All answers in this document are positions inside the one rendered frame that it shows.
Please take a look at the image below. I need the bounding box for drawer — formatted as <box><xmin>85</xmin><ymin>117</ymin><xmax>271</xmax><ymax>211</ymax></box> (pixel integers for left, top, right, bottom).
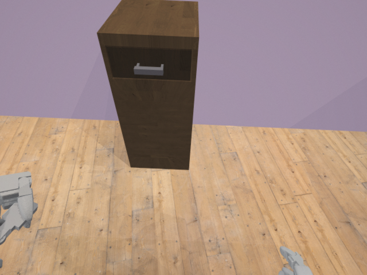
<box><xmin>107</xmin><ymin>46</ymin><xmax>192</xmax><ymax>81</ymax></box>

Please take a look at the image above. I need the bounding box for left robot hand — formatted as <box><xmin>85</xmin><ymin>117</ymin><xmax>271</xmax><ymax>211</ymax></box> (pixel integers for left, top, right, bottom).
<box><xmin>0</xmin><ymin>171</ymin><xmax>38</xmax><ymax>245</ymax></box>

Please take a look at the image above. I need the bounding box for cabinet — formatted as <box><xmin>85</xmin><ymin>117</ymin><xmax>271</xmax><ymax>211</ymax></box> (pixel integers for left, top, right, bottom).
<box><xmin>97</xmin><ymin>0</ymin><xmax>199</xmax><ymax>170</ymax></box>

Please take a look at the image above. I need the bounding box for right robot hand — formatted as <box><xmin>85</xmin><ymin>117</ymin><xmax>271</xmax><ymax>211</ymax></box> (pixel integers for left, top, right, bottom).
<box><xmin>278</xmin><ymin>246</ymin><xmax>313</xmax><ymax>275</ymax></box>

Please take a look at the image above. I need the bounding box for handle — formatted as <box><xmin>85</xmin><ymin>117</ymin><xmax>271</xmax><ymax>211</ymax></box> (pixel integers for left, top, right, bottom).
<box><xmin>134</xmin><ymin>63</ymin><xmax>164</xmax><ymax>76</ymax></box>

